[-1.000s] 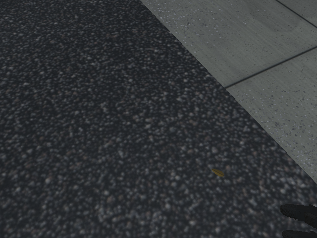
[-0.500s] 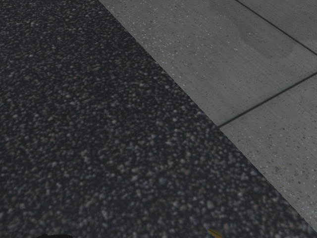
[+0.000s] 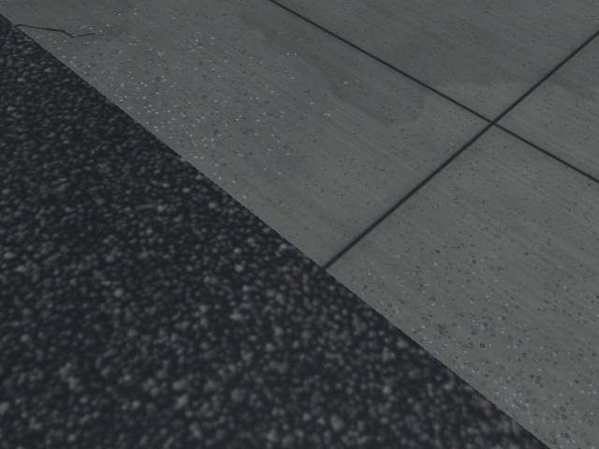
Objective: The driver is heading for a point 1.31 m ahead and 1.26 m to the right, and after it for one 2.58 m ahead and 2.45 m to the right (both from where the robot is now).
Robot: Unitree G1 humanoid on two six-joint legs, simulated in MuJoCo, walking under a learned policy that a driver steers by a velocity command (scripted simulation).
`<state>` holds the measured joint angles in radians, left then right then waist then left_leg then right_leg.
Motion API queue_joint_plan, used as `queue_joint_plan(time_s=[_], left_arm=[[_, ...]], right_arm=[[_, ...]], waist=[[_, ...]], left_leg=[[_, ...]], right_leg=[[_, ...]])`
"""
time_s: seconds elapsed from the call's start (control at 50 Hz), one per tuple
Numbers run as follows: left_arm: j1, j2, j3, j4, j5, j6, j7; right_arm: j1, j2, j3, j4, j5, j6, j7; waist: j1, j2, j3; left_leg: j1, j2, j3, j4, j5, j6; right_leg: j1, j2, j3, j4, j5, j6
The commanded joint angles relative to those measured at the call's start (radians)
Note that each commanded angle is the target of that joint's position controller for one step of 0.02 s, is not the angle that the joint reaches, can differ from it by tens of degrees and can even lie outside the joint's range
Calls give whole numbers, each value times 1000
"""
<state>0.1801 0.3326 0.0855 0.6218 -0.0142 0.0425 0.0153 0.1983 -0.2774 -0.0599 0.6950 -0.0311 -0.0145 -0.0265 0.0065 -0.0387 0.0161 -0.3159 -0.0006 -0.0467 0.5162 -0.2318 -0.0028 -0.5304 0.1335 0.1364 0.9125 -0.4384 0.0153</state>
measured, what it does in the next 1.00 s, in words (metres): steps on the spot, turning right: right foot, then left foot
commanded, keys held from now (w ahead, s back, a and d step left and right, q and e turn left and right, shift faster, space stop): e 1.00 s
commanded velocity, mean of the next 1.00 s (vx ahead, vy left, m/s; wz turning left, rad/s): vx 0.01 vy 0.00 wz -0.59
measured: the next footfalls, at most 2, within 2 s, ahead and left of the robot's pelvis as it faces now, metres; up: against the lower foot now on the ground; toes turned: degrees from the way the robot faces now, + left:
right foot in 0.32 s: +0.02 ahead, -0.14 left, +0.00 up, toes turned -14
left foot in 0.78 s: +0.11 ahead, +0.06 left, +0.00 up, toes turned -34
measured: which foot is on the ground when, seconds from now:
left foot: down 0.00-0.32, up 0.34-0.76, down 0.78-1.00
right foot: up 0.00-0.30, down 0.32-0.80, up 0.82-1.00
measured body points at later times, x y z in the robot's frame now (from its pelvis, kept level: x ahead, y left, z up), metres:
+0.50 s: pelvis +0.00 -0.04 +0.01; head +0.03 -0.08 +0.45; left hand +0.23 +0.18 -0.07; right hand +0.06 -0.36 -0.11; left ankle +0.02 +0.12 -0.65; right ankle -0.02 -0.13 -0.74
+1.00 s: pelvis +0.00 -0.01 +0.01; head +0.05 -0.02 +0.45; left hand +0.30 +0.15 -0.10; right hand -0.03 -0.33 -0.08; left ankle +0.07 +0.08 -0.74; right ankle -0.09 -0.11 -0.66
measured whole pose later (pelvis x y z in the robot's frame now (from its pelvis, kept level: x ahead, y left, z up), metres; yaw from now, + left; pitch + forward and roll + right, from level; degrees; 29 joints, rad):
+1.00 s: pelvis +0.00 -0.01 +0.01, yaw -36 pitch +1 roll +0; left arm 0.21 0.36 0.11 0.63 -0.03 0.07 0.02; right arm 0.14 -0.26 -0.06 0.67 -0.02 0.00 -0.03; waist 0.00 -0.05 0.06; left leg -0.23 0.02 0.04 0.45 -0.23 0.01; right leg -0.52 0.03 0.08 1.11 -0.41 0.10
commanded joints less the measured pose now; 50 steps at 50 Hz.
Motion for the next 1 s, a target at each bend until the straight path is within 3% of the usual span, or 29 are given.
queue_joint_plan(time_s=[0.02, 0.08, 0.16, 0.26, 0.3, 0.32, 0.34, 0.36, 0.38, 0.4, 0.42, 0.44, 0.48, 0.56, 0.62, 0.7, 0.76, 0.78, 0.8, 0.82, 0.84, 0.86, 0.88, 0.9, 0.94, 1.0], left_arm=[[80, 118, 47, -28, 0, 7, 7], [7, 65, 27, -65, -13, 14, 0], [-58, 35, 9, -108, -7, 10, -18], [-32, 60, 20, -116, -9, 18, -35], [41, 60, 30, -90, -6, 19, -36], [78, 100, 45, -83, -5, 17, -26], [108, 235, 75, -105, 2, 11, -8], [108, 235, 66, -119, 38, -11, -19], [97, 194, 53, -111, 44, -30, -24], [51, 166, 45, -100, 30, -40, -19], [8, 142, 38, -103, 11, -38, -11], [-26, 131, 30, -107, -1, -32, -5], [-36, 127, 25, -108, 8, -24, 6], [-17, 142, 32, -98, 5, -18, 17], [-24, 158, 38, -100, 7, -12, 16], [-38, 161, 40, -101, 2, -5, 5], [-76, 151, 37, -105, -15, 3, 6], [-66, 131, 31, -105, -17, 3, 10], [-14, 78, 17, -102, -4, 1, 9], [-14, 103, 27, -127, -13, -7, 11], [18, 184, 53, -103, 5, -14, 12], [30, 203, 66, -78, -5, -9, 9], [49, 176, 65, -52, -7, 2, 11], [49, 153, 59, -48, -5, 11, 12], [19, 104, 43, -62, -14, 16, 4], [-48, 72, 26, -98, -13, 12, -3]], right_arm=[[-93, -117, -30, -98, 19, -12, -12], [-50, -124, -31, -87, 13, 5, -21], [-23, -175, -53, -76, 16, 22, -21], [-40, -207, -69, -63, 45, 19, -2], [-50, -191, -67, -51, 65, 15, 0], [7, -153, -59, -28, 55, 9, 4], [-1, -74, -31, -72, -5, 6, 10], [-106, -106, -37, -107, 0, 2, 0], [-136, -147, -49, -105, 22, 5, -5], [-130, -151, -53, -95, 30, 8, -9], [-115, -149, -56, -77, 23, 12, -18], [-102, -155, -60, -74, 17, 15, -21], [-71, -135, -56, -61, 22, 13, -14], [-103, -102, -42, -65, 27, 10, -8], [-120, -103, -40, -70, 31, 4, 1], [-112, -116, -45, -76, 40, -10, 15], [-51, -114, -51, -61, 41, -24, 26], [-24, -138, -60, -54, 33, -26, 23], [-9, -202, -72, -64, 16, -20, 16], [-27, -250, -80, -58, -13, -13, 19], [-59, -196, -67, -82, -9, -17, 16], [-106, -144, -51, -93, 1, -16, 8], [-139, -126, -45, -101, 12, -12, 2], [-146, -118, -41, -101, 25, -9, -3], [-117, -122, -38, -95, 21, 1, -12], [-60, -151, -49, -81, 13, 16, -19]], waist=[[26, 158, -60], [-16, 189, -49], [-55, 227, -85], [-40, 247, -93], [7, 215, -101], [11, 112, -119], [-11, -232, -141], [55, -248, -169], [66, -143, -153], [34, -109, -116], [15, -69, -103], [-3, -80, -95], [-20, -89, -121], [2, -91, -119], [12, -112, -102], [16, -128, -97], [-29, -121, -109], [-34, -91, -119], [-5, 93, -154], [19, 341, -79], [14, 256, -74], [29, 196, -61], [38, 164, -45], [27, 164, -32], [3, 176, -24], [-45, 205, -56]], left_leg=[[152, 266, -199, -165, 334, 178], [200, 234, -94, -172, 379, 193], [252, 277, -51, -159, 398, 214], [221, 316, -15, -117, 407, 198], [166, 288, 41, -21, 347, 134], [56, 240, 112, 102, 217, 58], [-254, 112, 205, 431, -288, -54], [-379, 12, 54, 628, -478, -83], [-386, 33, -7, 709, -426, -76], [-392, 46, -20, 701, -338, -66], [-392, 54, -27, 666, -267, -67], [-363, 50, -27, 647, -215, -75], [-301, 19, -15, 632, -149, -87], [-259, -3, -27, 414, -107, -95], [-189, -21, -39, 298, -121, -88], [-105, -45, -46, 168, -145, -67], [35, -48, -30, -78, -10, -36], [140, 9, -56, -154, 99, -12], [259, 210, -227, -182, 211, 65], [216, 372, -455, -223, 357, 238], [177, 420, -453, -220, 357, 300], [153, 359, -345, -206, 320, 263], [147, 289, -250, -196, 263, 215], [163, 266, -203, -192, 265, 203], [174, 230, -112, -199, 308, 205], [272, 258, -81, -191, 340, 227]], right_leg=[[-134, -68, -18, 318, 6, 61], [-150, -99, -86, 245, 66, 90], [-53, -149, -131, 29, 39, 91], [120, -139, -199, -223, 72, 31], [272, -105, -223, -444, 238, -26], [424, -134, -139, -522, 407, -64], [621, -421, 244, -510, 842, -185], [547, -541, 396, -529, 918, -381], [520, -490, 318, -544, 830, -371], [493, -428, 243, -541, 748, -312], [477, -381, 204, -539, 685, -265], [442, -358, 183, -541, 693, -250], [410, -329, 165, -545, 700, -249], [414, -308, 203, -541, 558, -245], [363, -302, 265, -542, 441, -248], [347, -292, 361, -521, 446, -242], [332, -247, 387, -464, 467, -197], [273, -208, 362, -422, 372, -152], [155, -119, 242, -237, 86, -90], [-42, 23, 41, -45, -210, -29], [-56, -57, 41, 176, -202, 16], [-53, -74, 31, 254, -130, 33], [-56, -82, 15, 294, -71, 53], [-88, -87, 5, 330, -17, 69], [-90, -100, -50, 289, 31, 87], [-89, -140, -89, 134, 32, 101]])
Velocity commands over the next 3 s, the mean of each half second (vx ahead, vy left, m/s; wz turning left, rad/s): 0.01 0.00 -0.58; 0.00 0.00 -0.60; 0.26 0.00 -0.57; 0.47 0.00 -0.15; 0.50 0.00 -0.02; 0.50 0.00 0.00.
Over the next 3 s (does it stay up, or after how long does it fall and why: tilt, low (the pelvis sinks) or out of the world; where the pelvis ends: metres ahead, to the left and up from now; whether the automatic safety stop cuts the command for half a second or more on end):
stays up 0.57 -0.80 0.01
